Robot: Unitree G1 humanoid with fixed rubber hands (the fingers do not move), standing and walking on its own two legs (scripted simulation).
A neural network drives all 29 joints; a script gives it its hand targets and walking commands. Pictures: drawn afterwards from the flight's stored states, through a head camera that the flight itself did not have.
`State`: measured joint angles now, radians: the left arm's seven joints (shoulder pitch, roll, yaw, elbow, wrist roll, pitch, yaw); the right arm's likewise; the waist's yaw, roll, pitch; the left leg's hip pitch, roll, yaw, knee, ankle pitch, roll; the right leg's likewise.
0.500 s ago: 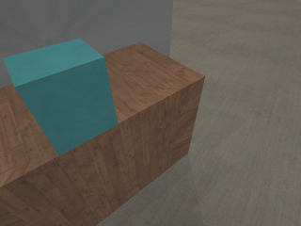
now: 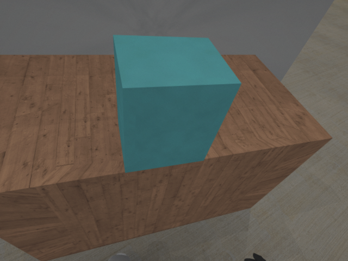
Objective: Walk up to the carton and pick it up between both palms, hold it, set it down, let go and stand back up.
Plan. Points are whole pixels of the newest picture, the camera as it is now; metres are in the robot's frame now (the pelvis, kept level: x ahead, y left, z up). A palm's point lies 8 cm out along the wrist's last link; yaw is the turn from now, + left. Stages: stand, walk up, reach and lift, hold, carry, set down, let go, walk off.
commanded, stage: walk up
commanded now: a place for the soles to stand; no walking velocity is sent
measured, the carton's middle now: (165, 107) +0.46 +0.03 +0.10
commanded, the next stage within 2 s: none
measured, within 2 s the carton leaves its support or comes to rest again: neither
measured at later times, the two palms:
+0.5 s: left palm out of the picture +0.05 +0.24 -0.12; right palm out of the picture +0.14 -0.26 -0.11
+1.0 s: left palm out of the picture -0.10 +0.22 -0.12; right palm out of the picture +0.10 -0.27 -0.10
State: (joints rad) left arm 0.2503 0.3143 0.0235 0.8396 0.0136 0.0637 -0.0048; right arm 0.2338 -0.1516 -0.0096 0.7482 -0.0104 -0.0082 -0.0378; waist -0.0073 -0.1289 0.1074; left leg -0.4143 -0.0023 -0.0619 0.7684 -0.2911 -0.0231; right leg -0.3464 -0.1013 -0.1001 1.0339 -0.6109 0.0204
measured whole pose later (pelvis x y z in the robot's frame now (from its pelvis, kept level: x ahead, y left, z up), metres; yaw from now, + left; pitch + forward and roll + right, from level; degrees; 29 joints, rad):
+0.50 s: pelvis -0.01 -0.03 +0.00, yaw +8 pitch -5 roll -2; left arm 0.15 0.25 0.01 0.84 0.01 0.09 -0.02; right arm 0.17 -0.24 -0.01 0.78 -0.01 0.01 -0.04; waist 0.01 0.02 0.14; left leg -0.42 -0.03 -0.15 0.79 -0.28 -0.03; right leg -0.29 -0.08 -0.20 0.78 -0.40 -0.02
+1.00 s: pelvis -0.06 -0.04 +0.01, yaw +13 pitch -3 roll -2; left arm 0.27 0.25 0.02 0.91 0.02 0.07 0.00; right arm 0.19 -0.27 -0.02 0.83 -0.03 0.04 -0.03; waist 0.04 0.02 0.09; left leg -0.44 -0.05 -0.07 0.97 -0.48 0.02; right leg -0.35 -0.04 -0.17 0.65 -0.25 -0.04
